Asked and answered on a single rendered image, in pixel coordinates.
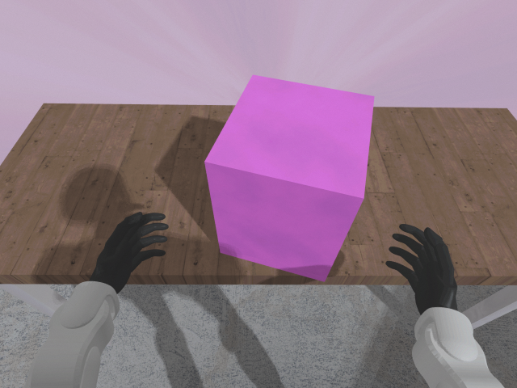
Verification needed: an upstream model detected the table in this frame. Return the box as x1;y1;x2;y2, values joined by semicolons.
0;103;517;346

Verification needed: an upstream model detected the carton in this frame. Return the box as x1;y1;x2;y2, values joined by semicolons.
204;75;375;282

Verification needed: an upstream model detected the right robot forearm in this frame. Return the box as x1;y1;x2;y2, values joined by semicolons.
412;307;504;388

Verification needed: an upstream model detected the left robot hand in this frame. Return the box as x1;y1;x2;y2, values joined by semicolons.
89;212;169;294

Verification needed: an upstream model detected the right robot hand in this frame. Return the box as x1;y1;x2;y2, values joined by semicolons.
385;224;458;315

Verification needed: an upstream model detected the left robot forearm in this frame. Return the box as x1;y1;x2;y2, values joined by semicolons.
24;281;120;388

